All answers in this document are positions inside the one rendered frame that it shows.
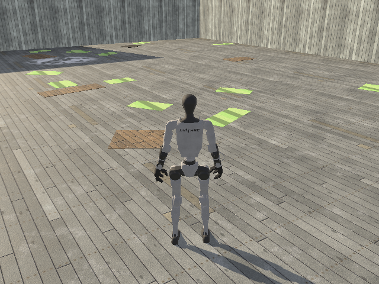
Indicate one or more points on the robot left hand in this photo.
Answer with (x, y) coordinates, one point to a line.
(157, 174)

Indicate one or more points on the left robot upper arm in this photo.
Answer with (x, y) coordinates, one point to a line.
(170, 125)

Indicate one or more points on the robot right forearm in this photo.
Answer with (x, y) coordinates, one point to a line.
(216, 158)

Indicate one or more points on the robot left thigh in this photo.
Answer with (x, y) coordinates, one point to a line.
(175, 177)

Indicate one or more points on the right robot upper arm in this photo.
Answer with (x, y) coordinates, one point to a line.
(207, 125)

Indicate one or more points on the robot left forearm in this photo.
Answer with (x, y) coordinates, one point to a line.
(161, 159)

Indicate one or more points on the robot torso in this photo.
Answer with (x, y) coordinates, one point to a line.
(189, 137)

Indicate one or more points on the robot right hand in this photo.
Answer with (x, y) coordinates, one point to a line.
(215, 169)

